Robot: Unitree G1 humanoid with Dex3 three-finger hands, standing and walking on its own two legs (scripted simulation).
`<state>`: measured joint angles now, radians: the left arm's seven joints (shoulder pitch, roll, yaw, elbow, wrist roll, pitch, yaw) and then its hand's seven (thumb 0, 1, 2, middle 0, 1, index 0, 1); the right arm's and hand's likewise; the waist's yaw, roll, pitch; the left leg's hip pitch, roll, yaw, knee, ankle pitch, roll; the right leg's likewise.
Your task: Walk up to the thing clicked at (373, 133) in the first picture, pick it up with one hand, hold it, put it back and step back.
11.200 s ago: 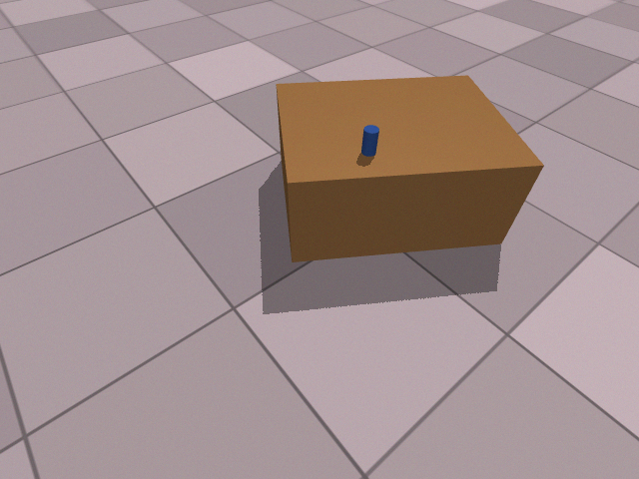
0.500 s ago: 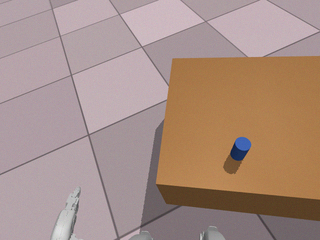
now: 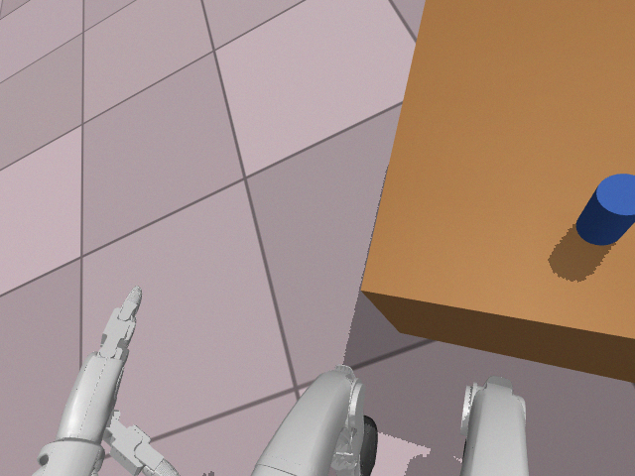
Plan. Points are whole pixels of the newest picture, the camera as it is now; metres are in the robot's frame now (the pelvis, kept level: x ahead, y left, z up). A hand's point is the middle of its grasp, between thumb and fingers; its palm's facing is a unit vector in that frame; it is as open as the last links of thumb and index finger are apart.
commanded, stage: close in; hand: right
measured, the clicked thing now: (610, 212) +0.48 -0.26 -0.13
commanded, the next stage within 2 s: close in 0.78 s
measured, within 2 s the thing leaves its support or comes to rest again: neither
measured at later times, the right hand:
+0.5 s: hand out of the picture +0.44 -0.29 -0.13, palm faces +0.23 +0.97 +0.02, open 17.6 cm
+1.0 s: hand (597, 234) +0.45 -0.24 -0.12, palm faces +0.27 +0.96 +0.03, open 17.6 cm
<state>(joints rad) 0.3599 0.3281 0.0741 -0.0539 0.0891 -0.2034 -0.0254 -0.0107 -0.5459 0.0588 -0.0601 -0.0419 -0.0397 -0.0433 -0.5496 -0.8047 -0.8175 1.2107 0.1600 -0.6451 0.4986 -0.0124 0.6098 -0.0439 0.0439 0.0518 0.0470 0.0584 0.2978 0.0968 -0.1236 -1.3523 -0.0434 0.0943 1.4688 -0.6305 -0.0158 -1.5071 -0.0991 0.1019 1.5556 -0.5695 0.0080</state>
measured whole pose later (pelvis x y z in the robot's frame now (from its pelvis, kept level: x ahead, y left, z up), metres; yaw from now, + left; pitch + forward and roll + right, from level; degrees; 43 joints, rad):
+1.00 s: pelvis -0.02 +0.01 -0.05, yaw +2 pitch +31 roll +8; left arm 0.50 0.33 0.19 -0.47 0.06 -0.11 -0.09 -0.01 -0.54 0.05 -0.07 -0.06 -0.06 -0.05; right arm -0.55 -0.55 -0.67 1.00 0.03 -0.61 0.12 -0.01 0.58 -0.05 0.03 0.05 0.04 0.06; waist 0.35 0.06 -0.17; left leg -1.57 -0.05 0.08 1.68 -0.67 -0.01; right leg -1.70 -0.11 0.10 1.74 -0.60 0.01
